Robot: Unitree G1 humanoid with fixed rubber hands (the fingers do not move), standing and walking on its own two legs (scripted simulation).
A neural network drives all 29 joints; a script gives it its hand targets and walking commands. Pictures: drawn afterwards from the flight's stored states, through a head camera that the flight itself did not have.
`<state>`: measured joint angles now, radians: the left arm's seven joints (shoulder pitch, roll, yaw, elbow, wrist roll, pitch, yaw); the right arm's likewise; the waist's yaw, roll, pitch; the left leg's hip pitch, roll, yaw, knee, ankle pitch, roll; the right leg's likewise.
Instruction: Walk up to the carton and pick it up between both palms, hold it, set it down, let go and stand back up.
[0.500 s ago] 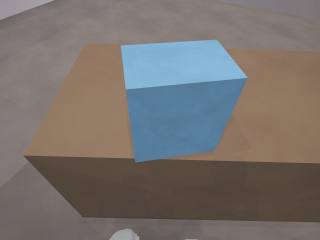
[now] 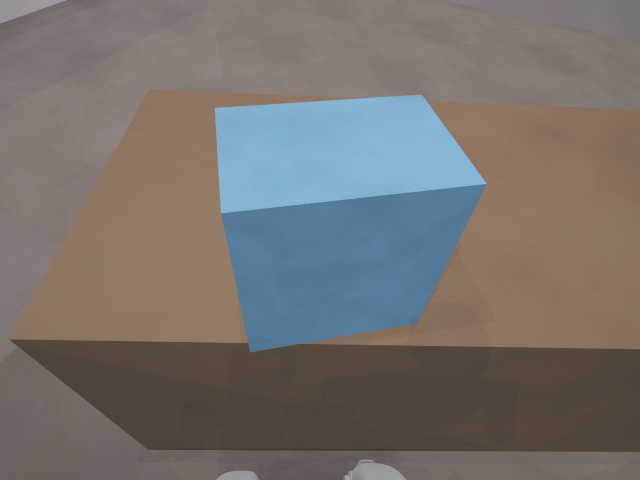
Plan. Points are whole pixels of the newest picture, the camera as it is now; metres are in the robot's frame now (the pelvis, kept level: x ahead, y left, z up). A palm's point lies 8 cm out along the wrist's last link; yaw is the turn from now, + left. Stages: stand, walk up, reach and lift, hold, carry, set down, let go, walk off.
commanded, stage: walk up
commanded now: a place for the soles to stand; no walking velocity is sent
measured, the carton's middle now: (330, 231) +0.41 +0.00 +0.09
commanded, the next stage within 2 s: reach and lift in 0.70 s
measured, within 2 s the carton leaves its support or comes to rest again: neither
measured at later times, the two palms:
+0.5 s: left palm out of the picture +0.13 +0.31 -0.09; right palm out of the picture +0.08 -0.32 -0.10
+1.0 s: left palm (96, 442) +0.18 +0.28 -0.07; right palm out of the picture +0.13 -0.31 -0.11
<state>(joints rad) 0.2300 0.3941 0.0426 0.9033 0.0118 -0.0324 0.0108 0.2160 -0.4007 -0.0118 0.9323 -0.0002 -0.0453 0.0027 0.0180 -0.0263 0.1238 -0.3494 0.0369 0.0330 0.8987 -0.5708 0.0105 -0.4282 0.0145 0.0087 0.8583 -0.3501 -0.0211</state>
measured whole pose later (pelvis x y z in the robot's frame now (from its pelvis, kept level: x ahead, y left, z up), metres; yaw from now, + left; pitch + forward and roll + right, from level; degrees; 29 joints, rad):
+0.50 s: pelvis +0.01 +0.00 +0.00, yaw +0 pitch -4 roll +1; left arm 0.10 0.39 0.04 0.90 0.01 -0.03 0.00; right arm 0.22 -0.40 -0.01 0.93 0.00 -0.06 0.00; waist 0.02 -0.03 0.13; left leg -0.33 0.03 0.04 0.84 -0.44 0.00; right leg -0.43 0.01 0.01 0.85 -0.36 -0.03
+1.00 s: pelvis +0.01 -0.01 +0.00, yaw +0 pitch -1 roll +1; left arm 0.03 0.34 0.04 0.53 0.03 0.39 0.01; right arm 0.14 -0.40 -0.06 0.90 0.00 -0.23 0.05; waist 0.02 0.01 0.17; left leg -0.39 0.04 0.04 0.86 -0.44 -0.01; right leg -0.49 0.01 0.01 0.88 -0.37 -0.03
